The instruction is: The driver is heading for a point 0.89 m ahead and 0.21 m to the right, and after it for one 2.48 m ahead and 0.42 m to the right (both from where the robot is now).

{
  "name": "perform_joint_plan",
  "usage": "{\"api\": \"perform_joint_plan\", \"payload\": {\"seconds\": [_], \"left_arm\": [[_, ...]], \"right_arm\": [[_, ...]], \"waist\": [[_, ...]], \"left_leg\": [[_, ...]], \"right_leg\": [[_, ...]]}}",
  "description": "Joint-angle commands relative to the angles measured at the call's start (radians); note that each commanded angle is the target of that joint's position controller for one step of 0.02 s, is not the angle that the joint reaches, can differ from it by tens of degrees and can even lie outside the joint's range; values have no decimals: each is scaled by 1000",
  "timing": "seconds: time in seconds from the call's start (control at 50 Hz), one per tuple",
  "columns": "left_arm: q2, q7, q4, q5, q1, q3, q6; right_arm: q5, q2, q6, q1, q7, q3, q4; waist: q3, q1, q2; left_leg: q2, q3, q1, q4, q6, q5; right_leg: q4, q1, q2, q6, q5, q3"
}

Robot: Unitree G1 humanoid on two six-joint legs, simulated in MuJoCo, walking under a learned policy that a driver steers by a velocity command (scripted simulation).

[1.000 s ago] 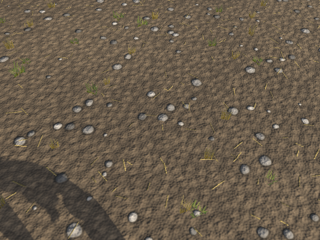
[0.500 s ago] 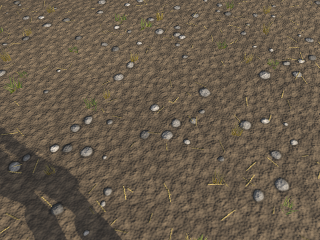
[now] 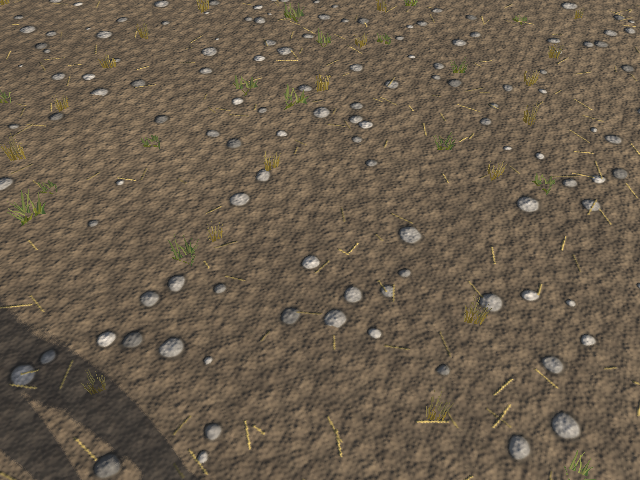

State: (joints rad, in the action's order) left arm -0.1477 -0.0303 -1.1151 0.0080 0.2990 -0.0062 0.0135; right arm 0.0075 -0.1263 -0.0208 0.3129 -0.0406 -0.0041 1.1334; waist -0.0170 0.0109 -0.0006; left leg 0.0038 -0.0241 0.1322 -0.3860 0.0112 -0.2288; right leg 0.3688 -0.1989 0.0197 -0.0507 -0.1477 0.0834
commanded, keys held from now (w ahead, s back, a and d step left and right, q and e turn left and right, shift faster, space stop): no key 0.52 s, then w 0.48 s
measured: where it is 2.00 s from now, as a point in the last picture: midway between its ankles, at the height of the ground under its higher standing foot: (359, 432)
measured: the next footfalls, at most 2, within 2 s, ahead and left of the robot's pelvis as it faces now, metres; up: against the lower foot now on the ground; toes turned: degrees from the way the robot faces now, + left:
right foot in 0.92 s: +0.16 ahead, -0.11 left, +0.00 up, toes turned -3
left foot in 1.38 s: +0.52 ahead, +0.03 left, +0.00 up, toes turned +4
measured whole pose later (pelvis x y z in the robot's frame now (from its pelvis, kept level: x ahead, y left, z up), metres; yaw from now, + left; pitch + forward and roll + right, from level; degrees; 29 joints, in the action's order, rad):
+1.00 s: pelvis +0.14 -0.03 -0.01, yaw +1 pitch +0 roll +0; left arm -0.19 0.01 -0.99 0.02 0.27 -0.07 0.10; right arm 0.02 -0.18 -0.06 0.47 -0.01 0.05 1.13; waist -0.01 0.00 -0.04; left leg -0.01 0.02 0.19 -0.87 0.06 -0.44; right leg 0.54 -0.24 0.04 -0.08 -0.31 0.10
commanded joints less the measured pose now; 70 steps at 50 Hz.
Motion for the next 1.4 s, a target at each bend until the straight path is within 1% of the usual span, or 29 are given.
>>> {"api": "perform_joint_plan", "payload": {"seconds": [0.02, 0.52, 0.54, 0.58, 0.62, 0.66, 0.72, 0.74, 0.76, 0.78, 0.82, 0.86, 0.88, 0.9, 0.92, 0.94, 0.96, 0.98, 1.0, 1.02, 1.06, 1.1, 1.14, 1.22, 1.28, 1.32, 1.36, 1.38, 1.4], "left_arm": [[-65, -4, 5, 0, 56, -7, 5], [-41, -11, -41, 0, 90, 1, 2], [-39, -11, -44, 0, 97, 1, 1], [-66, -8, -38, 0, 97, -12, -7], [-76, -2, -21, 4, 98, -22, -15], [-63, 5, -4, 3, 103, -24, -9], [-64, 16, 34, 6, 71, -31, 15], [-60, 22, 55, 6, 33, -31, 24], [-46, 28, 81, 10, -20, -29, 34], [-38, 34, 108, 21, -63, -27, 44], [-64, 40, 146, 24, -103, -36, 65], [-76, 49, 160, 12, -87, -45, 79], [-72, 53, 158, 3, -57, -48, 83], [-59, 56, 136, -3, 22, -50, 85], [-65, 52, 86, -6, 159, -62, 85], [-140, 39, 49, 6, 312, -90, 85], [-259, 29, 20, 17, 458, -120, 78], [-183, 25, 19, 16, 393, -97, 61], [-161, 26, 57, 22, 269, -85, 59], [-142, 29, 81, 22, 191, -77, 64], [-102, 27, 87, 14, 145, -55, 78], [-99, 21, 61, 7, 192, -45, 90], [-106, 19, 44, 3, 230, -39, 96], [-100, 17, 41, 4, 232, -24, 100], [-126, 11, 27, 3, 252, -25, 106], [-149, 5, 27, 3, 229, -30, 109], [-172, 1, 34, 10, 191, -38, 99], [-172, 5, 39, 5, 180, -38, 95], [-111, 12, 63, 6, 209, -28, 91]], "right_arm": [[0, -74, -3, 69, -3, 8, -5], [0, -54, 1, 107, -7, -2, 21], [2, -51, 1, 118, -7, -3, 25], [6, -72, 7, 131, -4, 9, 20], [12, -78, 13, 127, 2, 16, -3], [12, -68, 5, 130, 8, 17, -21], [8, -91, -17, 158, 15, 30, -36], [5, -108, -23, 191, 16, 37, -32], [3, -135, -27, 247, 14, 49, -15], [4, -165, -28, 277, 11, 62, -2], [12, -167, -33, 294, 9, 70, 4], [18, -166, -43, 263, 8, 73, -4], [15, -169, -46, 221, 9, 75, -16], [5, -171, -47, 157, 11, 75, -34], [-1, -165, -52, 89, 16, 72, -56], [-3, -142, -65, 52, 24, 63, -80], [-5, -80, -75, 75, 32, 49, -123], [28, -140, -70, 22, 35, 64, -129], [29, -106, -72, -4, 44, 60, -141], [20, -90, -75, -7, 52, 56, -137], [26, -92, -61, 7, 63, 62, -134], [28, -96, -42, -2, 69, 67, -141], [27, -91, -32, -82, 73, 65, -174], [14, -68, -31, -299, 79, 45, -258], [7, -90, -30, -343, 72, 43, -282], [8, -128, -34, -270, 60, 57, -267], [10, -171, -45, -32, 45, 84, -189], [25, -203, -50, 104, 35, 100, -147], [45, -293, -51, 223, 31, 123, -131]], "waist": [[-52, -1, -5], [-71, -1, -5], [-52, -2, -3], [-69, -4, 3], [-148, -4, 2], [-189, -4, -3], [-145, -23, -39], [-140, -43, -68], [-146, -72, -125], [-178, -83, -173], [-213, -85, -152], [-191, -55, -126], [-171, -24, -117], [-148, 31, -103], [-100, 103, -67], [-28, 177, 73], [45, 194, 342], [-28, 140, 175], [-98, 80, 65], [-110, 47, 11], [-100, -1, 23], [-85, -14, 60], [-92, -12, 66], [-142, 12, 78], [-128, 10, 98], [-69, -37, 105], [54, -142, 106], [115, -202, 79], [223, -207, -64]], "left_leg": [[-104, 105, 82, 89, 35, 50], [-98, 97, 69, 84, 36, 71], [-88, 93, 63, 89, 39, 2], [-51, 76, 93, 56, 60, -227], [-46, 100, 178, 39, 92, -448], [-63, 144, 213, 27, 112, -469], [-101, 233, 131, 67, 145, -427], [-132, 290, 59, 115, 165, -448], [-190, 383, -41, 189, 196, -485], [-267, 465, -103, 237, 231, -485], [-324, 505, -123, 231, 265, -338], [-313, 432, -151, 189, 248, -136], [-286, 372, -109, 168, 224, -76], [-240, 290, -1, 125, 191, -20], [-171, 196, 161, 29, 149, 95], [-72, 67, 329, -227, 99, 135], [58, -68, 535, -587, 49, -171], [13, 24, 609, -761, 71, -262], [-43, 52, 632, -812, 86, -175], [-70, 57, 603, -796, 86, -93], [-91, 35, 556, -738, 72, -25], [-75, -3, 563, -714, 57, -6], [-65, -38, 591, -664, 45, 29], [-26, -104, 504, -367, 41, 159], [13, -133, 376, -228, 78, 200], [52, -133, 274, -209, 119, 164], [79, -109, 54, -156, 159, 129], [21, -51, -133, -100, 183, 109], [-238, 246, -306, -86, 236, -21]], "right_leg": [[-69, 30, -114, 1, 5, -134], [-57, 35, -118, 2, 32, -137], [-61, 42, -109, 0, -41, -134], [-37, 6, -77, -20, -286, -125], [-28, -79, -76, -52, -526, -152], [-9, -109, -94, -73, -552, -196], [49, -143, -84, -79, -452, -203], [100, -202, -53, -68, -408, -163], [199, -298, -9, -48, -337, -87], [275, -381, 0, -37, -263, -15], [329, -444, -37, -42, -278, -25], [312, -426, -51, -41, -282, -38], [246, -335, -41, -40, -237, -26], [149, -148, -10, -41, -154, 4], [88, 134, 34, -47, -105, 10], [-3, 378, -86, -76, -196, -171], [-165, 519, -359, -174, -335, -618], [-182, 420, -394, -194, -293, -692], [-168, 327, -376, -185, -222, -586], [-183, 260, -334, -166, -131, -488], [-209, 214, -258, -130, 17, -339], [-191, 238, -229, -117, 265, -251], [-192, 234, -213, -116, 414, -189], [-222, 148, -166, -99, 528, -104], [-209, 179, -193, -91, 695, -88], [-97, 245, -210, -80, 926, -72], [191, 263, -208, -76, 974, -62], [410, 151, -176, -72, 783, -46], [773, -24, -82, -68, 242, 2]]}}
